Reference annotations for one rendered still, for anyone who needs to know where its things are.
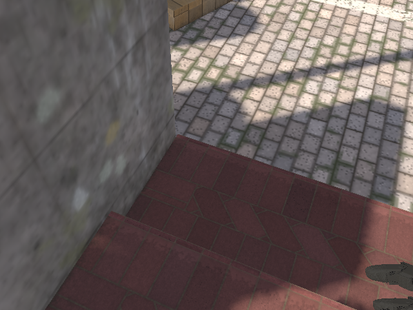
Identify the robot right hand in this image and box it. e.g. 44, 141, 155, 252
365, 262, 413, 310

